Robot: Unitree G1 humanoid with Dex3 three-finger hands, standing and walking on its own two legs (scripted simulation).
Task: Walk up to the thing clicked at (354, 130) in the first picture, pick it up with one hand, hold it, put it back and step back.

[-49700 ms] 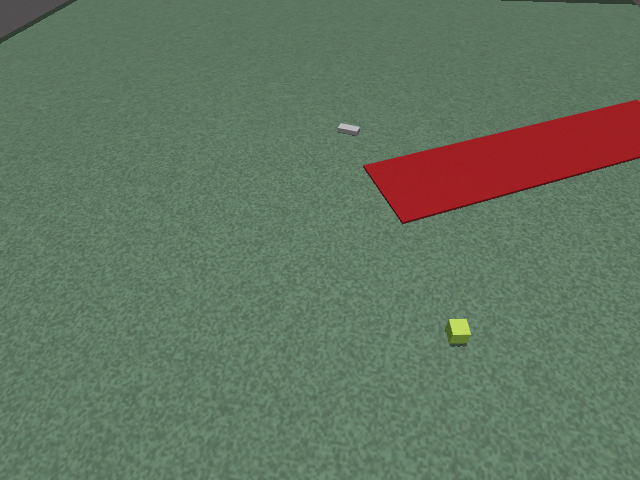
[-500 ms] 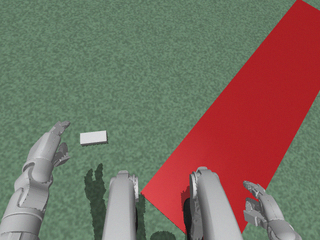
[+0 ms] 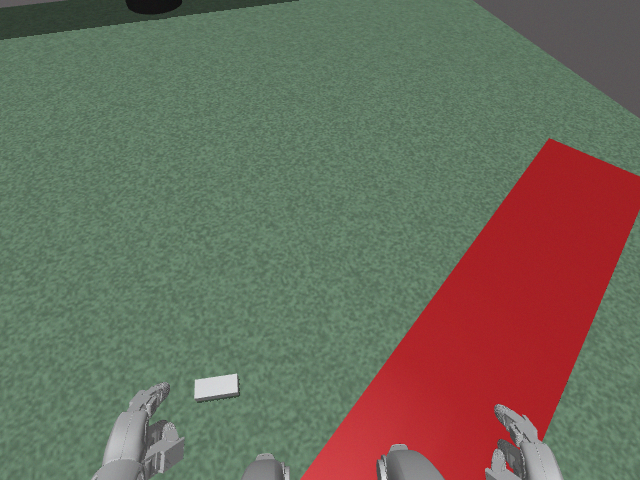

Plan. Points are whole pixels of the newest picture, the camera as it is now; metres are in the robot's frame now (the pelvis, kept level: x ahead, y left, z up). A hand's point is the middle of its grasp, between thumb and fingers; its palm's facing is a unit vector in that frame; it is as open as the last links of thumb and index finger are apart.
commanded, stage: home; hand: left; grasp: from above
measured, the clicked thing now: (217, 387) +0.47 +0.28 -0.67
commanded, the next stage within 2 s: none
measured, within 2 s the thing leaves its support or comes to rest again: neither
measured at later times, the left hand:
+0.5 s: hand (160, 474) +0.17 +0.19 -0.01, palm faces +0.06 -0.98 -0.18, open 7.4 cm
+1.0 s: hand (158, 461) +0.18 +0.19 -0.01, palm faces +0.04 -0.98 -0.19, open 7.4 cm
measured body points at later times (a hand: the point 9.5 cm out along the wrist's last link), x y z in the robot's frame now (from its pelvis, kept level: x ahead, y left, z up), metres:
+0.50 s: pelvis +0.02 +0.01 +0.04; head +0.03 +0.03 +0.49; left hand +0.17 +0.24 +0.00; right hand +0.20 -0.22 +0.00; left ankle +0.03 +0.12 -0.64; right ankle +0.03 -0.15 -0.63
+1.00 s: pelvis +0.03 +0.01 +0.04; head +0.05 +0.03 +0.49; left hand +0.18 +0.25 +0.01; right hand +0.18 -0.22 -0.02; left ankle +0.03 +0.12 -0.64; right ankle +0.03 -0.15 -0.63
